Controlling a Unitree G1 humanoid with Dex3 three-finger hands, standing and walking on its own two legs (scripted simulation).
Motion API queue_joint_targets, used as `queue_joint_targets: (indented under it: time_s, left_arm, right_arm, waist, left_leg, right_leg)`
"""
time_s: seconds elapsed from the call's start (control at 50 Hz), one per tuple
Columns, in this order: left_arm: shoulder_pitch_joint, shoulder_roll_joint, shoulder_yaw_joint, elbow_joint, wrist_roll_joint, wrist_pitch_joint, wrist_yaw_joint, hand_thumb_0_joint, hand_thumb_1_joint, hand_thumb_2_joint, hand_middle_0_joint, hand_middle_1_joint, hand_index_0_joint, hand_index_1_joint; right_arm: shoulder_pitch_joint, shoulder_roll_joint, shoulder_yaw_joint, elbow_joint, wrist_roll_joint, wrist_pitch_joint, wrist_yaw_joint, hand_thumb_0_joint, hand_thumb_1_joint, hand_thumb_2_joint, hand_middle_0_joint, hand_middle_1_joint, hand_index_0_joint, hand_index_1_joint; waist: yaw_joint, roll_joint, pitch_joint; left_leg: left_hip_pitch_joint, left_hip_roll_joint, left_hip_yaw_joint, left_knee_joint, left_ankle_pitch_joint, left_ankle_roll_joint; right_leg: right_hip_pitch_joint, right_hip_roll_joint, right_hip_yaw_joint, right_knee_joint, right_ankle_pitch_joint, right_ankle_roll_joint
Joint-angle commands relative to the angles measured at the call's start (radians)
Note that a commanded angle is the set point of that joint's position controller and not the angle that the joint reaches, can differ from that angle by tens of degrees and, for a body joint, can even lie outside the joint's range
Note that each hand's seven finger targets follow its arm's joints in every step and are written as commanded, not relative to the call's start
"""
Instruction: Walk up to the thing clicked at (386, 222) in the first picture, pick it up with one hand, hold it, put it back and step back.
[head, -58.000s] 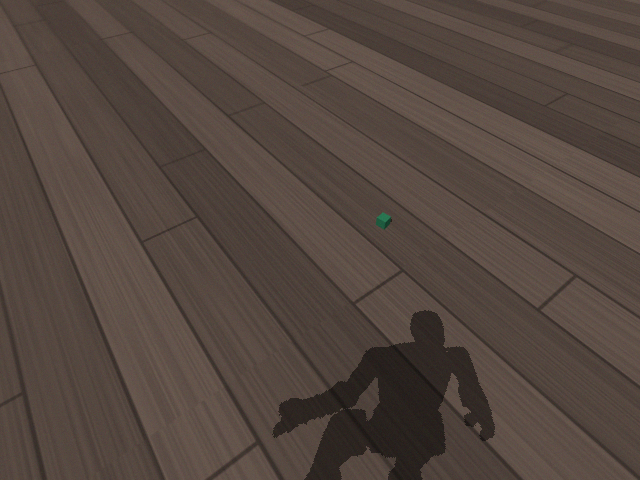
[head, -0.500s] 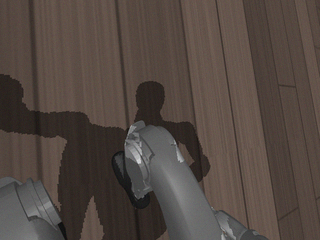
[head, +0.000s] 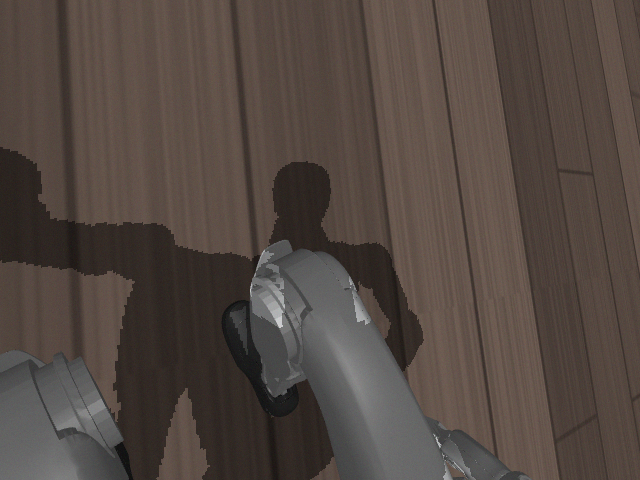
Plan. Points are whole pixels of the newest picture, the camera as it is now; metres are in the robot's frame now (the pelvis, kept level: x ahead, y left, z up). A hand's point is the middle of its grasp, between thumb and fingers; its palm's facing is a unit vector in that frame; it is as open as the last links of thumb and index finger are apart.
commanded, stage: close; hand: left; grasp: from above
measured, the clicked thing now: out of the picture +0.49 +0.25 -0.30
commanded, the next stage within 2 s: none
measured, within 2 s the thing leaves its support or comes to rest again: neither
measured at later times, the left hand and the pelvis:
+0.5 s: hand out of the picture +0.48 +0.23 -0.27, palm faces -0.44 -0.06 -0.90, open 8.2 cm; pelvis +0.00 +0.00 +0.00, yaw +0 degrees
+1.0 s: hand out of the picture +0.48 +0.23 -0.27, palm faces -0.45 -0.05 -0.89, open 8.3 cm; pelvis +0.00 +0.00 +0.00, yaw +0 degrees
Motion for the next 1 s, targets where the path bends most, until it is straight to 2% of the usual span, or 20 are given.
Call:
queue_joint_targets:
  time_s: [0.0,0.06,0.14,0.2,0.26,0.42,0.44,0.48,0.52,0.54,0.6,0.62,0.64,0.66,0.72,0.78,0.8,0.86,0.9,0.98]
  left_arm:
    - [-0.245,0.141,-0.011,-0.074,-0.016,0.012,0.03,0.0,0.366,0.49,-0.676,-0.514,-0.705,-0.481]
    - [-0.24,0.142,0.0,-0.066,-0.014,0.015,0.038,0.0,0.366,0.47,-0.68,-0.488,-0.708,-0.456]
    - [-0.237,0.125,-0.012,-0.068,-0.013,0.02,0.033,0.0,0.373,0.46,-0.674,-0.501,-0.707,-0.464]
    - [-0.254,0.149,-0.009,-0.075,-0.015,0.03,0.041,0.0,0.367,0.464,-0.685,-0.482,-0.712,-0.451]
    - [-0.248,0.135,-0.008,-0.068,-0.017,0.035,0.046,0.0,0.391,0.458,-0.695,-0.489,-0.725,-0.454]
    - [-0.257,0.144,0.008,-0.063,-0.005,0.039,0.044,0.0,0.335,0.469,-0.666,-0.487,-0.691,-0.458]
    - [-0.261,0.136,0.009,-0.055,-0.006,0.037,0.04,0.0,0.34,0.457,-0.663,-0.493,-0.693,-0.46]
    - [-0.259,0.143,0.005,-0.063,-0.01,0.04,0.04,0.0,0.337,0.476,-0.669,-0.49,-0.693,-0.461]
    - [-0.259,0.153,0.014,-0.06,-0.01,0.039,0.038,0.0,0.331,0.47,-0.659,-0.496,-0.685,-0.466]
    - [-0.251,0.165,0.022,-0.066,-0.008,0.038,0.04,0.0,0.33,0.459,-0.656,-0.501,-0.685,-0.467]
    - [-0.255,0.166,0.032,-0.067,-0.006,0.037,0.036,0.0,0.32,0.462,-0.65,-0.496,-0.678,-0.465]
    - [-0.253,0.162,0.026,-0.078,-0.008,0.039,0.036,0.0,0.318,0.478,-0.649,-0.504,-0.676,-0.474]
    - [-0.257,0.164,0.042,-0.071,-0.005,0.037,0.037,0.0,0.317,0.483,-0.646,-0.514,-0.674,-0.482]
    - [-0.257,0.151,0.028,-0.068,-0.009,0.038,0.034,0.0,0.324,0.496,-0.645,-0.526,-0.673,-0.494]
    - [-0.24,0.146,0.035,-0.065,-0.004,0.034,0.03,0.0,0.321,0.498,-0.629,-0.537,-0.661,-0.5]
    - [-0.247,0.181,0.034,-0.072,0.002,0.031,0.025,0.0,0.306,0.519,-0.641,-0.533,-0.664,-0.506]
    - [-0.255,0.158,0.029,-0.077,-0.002,0.028,0.021,0.0,0.324,0.492,-0.633,-0.544,-0.666,-0.506]
    - [-0.217,0.167,0.044,-0.055,-0.007,0.025,0.024,0.0,0.318,0.51,-0.637,-0.538,-0.666,-0.505]
    - [-0.233,0.157,0.028,-0.065,-0.007,0.021,0.019,0.0,0.335,0.521,-0.633,-0.572,-0.668,-0.532]
    - [-0.245,0.159,0.022,-0.083,-0.009,0.019,0.021,0.0,0.321,0.548,-0.635,-0.562,-0.662,-0.53]
  right_arm:
    - [0.174,-0.316,-0.093,0.02,0.005,-0.007,-0.014,0.0,-0.895,-0.897,0.2,0.3,0.199,0.3]
    - [0.179,-0.322,-0.099,0.031,0.007,-0.009,-0.01,0.0,-0.894,-0.896,0.2,0.3,0.2,0.3]
    - [0.16,-0.332,-0.091,0.021,0.003,-0.019,0.002,0.0,-0.893,-0.896,0.2,0.3,0.2,0.3]
    - [0.162,-0.327,-0.096,0.018,0.009,-0.019,-0.001,0.0,-0.895,-0.897,0.2,0.3,0.2,0.3]
    - [0.162,-0.329,-0.103,0.025,0.006,-0.021,0.003,0.0,-0.894,-0.897,0.2,0.3,0.2,0.3]
    - [0.174,-0.325,-0.099,0.015,0.01,-0.014,0.016,0.0,-0.896,-0.897,0.2,0.3,0.199,0.3]
    - [0.189,-0.323,-0.095,0.009,0.007,-0.015,0.019,0.0,-0.895,-0.897,0.2,0.3,0.2,0.3]
    - [0.17,-0.321,-0.097,0.012,0.011,-0.02,0.017,0.0,-0.896,-0.897,0.2,0.3,0.199,0.3]
    - [0.175,-0.324,-0.097,0.007,0.01,-0.019,0.014,0.0,-0.895,-0.897,0.2,0.3,0.199,0.3]
    - [0.185,-0.327,-0.104,0.014,0.012,-0.016,0.013,0.0,-0.897,-0.898,0.2,0.3,0.2,0.3]
    - [0.2,-0.327,-0.1,0.005,0.011,-0.016,0.013,0.0,-0.895,-0.897,0.2,0.3,0.199,0.3]
    - [0.18,-0.322,-0.103,0.01,0.014,-0.013,0.01,0.0,-0.895,-0.897,0.2,0.3,0.199,0.3]
    - [0.209,-0.329,-0.108,0.013,0.013,-0.011,0.012,0.0,-0.897,-0.898,0.2,0.3,0.199,0.3]
    - [0.185,-0.324,-0.103,0.012,0.013,-0.012,0.01,0.0,-0.895,-0.897,0.199,0.3,0.199,0.3]
    - [0.193,-0.329,-0.106,0.006,0.013,-0.012,0.01,0.0,-0.893,-0.896,0.2,0.3,0.199,0.3]
    - [0.186,-0.325,-0.1,-0.005,0.014,-0.006,0.004,0.0,-0.897,-0.898,0.199,0.3,0.199,0.3]
    - [0.192,-0.325,-0.1,-0.003,0.012,-0.009,0.006,0.0,-0.894,-0.896,0.2,0.3,0.199,0.3]
    - [0.209,-0.328,-0.11,0.007,0.01,-0.001,0.0,0.0,-0.894,-0.896,0.2,0.3,0.199,0.3]
    - [0.199,-0.319,-0.097,-0.002,0.008,-0.006,0.003,0.0,-0.893,-0.895,0.2,0.3,0.199,0.3]
    - [0.189,-0.335,-0.108,0.01,0.012,-0.004,-0.005,0.0,-0.894,-0.897,0.2,0.3,0.199,0.3]
  waist:
    - [-0.078,0.509,-0.606]
    - [-0.067,0.52,-0.598]
    - [-0.086,0.515,-0.574]
    - [-0.074,0.497,-0.607]
    - [-0.071,0.513,-0.591]
    - [-0.079,0.528,-0.63]
    - [-0.089,0.512,-0.62]
    - [-0.075,0.518,-0.61]
    - [-0.079,0.505,-0.602]
    - [-0.066,0.508,-0.617]
    - [-0.078,0.502,-0.623]
    - [-0.067,0.508,-0.629]
    - [-0.075,0.533,-0.633]
    - [-0.073,0.516,-0.63]
    - [-0.07,0.517,-0.61]
    - [-0.069,0.503,-0.627]
    - [-0.076,0.492,-0.607]
    - [-0.06,0.507,-0.638]
    - [-0.074,0.508,-0.625]
    - [-0.068,0.511,-0.615]
  left_leg:
    - [0.423,0.035,0.104,-0.277,0.179,-0.005]
    - [0.43,0.037,0.09,-0.29,0.183,-0.009]
    - [0.432,0.039,0.086,-0.273,0.199,-0.009]
    - [0.43,0.037,0.093,-0.285,0.165,-0.002]
    - [0.425,0.038,0.08,-0.301,0.142,-0.006]
    - [0.452,0.039,0.081,-0.28,0.213,-0.004]
    - [0.443,0.036,0.088,-0.271,0.208,0.003]
    - [0.437,0.035,0.09,-0.285,0.181,-0.002]
    - [0.429,0.034,0.09,-0.29,0.151,-0.001]
    - [0.418,0.034,0.093,-0.291,0.156,0.002]
    - [0.425,0.032,0.098,-0.284,0.175,0.005]
    - [0.426,0.033,0.1,-0.282,0.181,0.002]
    - [0.443,0.034,0.095,-0.281,0.215,-0.001]
    - [0.44,0.033,0.095,-0.279,0.203,-0.002]
    - [0.438,0.033,0.092,-0.278,0.219,-0.006]
    - [0.415,0.031,0.111,-0.27,0.196,0.002]
    - [0.4,0.029,0.11,-0.263,0.19,0.004]
    - [0.434,0.032,0.098,-0.289,0.195,-0.002]
    - [0.44,0.032,0.103,-0.278,0.199,-0.002]
    - [0.428,0.033,0.099,-0.278,0.182,-0.002]
  right_leg:
    - [0.403,0.038,-0.123,-0.185,0.164,-0.097]
    - [0.371,0.033,-0.127,-0.175,0.165,-0.101]
    - [0.36,0.027,-0.129,-0.17,0.177,-0.097]
    - [0.395,0.036,-0.118,-0.186,0.163,-0.094]
    - [0.357,0.032,-0.125,-0.18,0.139,-0.097]
    - [0.388,0.035,-0.123,-0.162,0.202,-0.097]
    - [0.396,0.034,-0.122,-0.165,0.204,-0.092]
    - [0.386,0.036,-0.121,-0.171,0.174,-0.097]
    - [0.382,0.031,-0.118,-0.178,0.15,-0.095]
    - [0.393,0.036,-0.117,-0.181,0.152,-0.095]
    - [0.403,0.032,-0.114,-0.176,0.17,-0.095]
    - [0.401,0.036,-0.113,-0.178,0.171,-0.097]
    - [0.393,0.032,-0.119,-0.17,0.194,-0.099]
    - [0.394,0.034,-0.12,-0.172,0.186,-0.1]
    - [0.377,0.028,-0.124,-0.165,0.19,-0.103]
    - [0.422,0.034,-0.111,-0.183,0.179,-0.1]
    - [0.407,0.029,-0.113,-0.181,0.17,-0.098]
    - [0.417,0.034,-0.119,-0.178,0.172,-0.101]
    - [0.411,0.033,-0.12,-0.173,0.176,-0.099]
    - [0.388,0.032,-0.121,-0.184,0.159,-0.102]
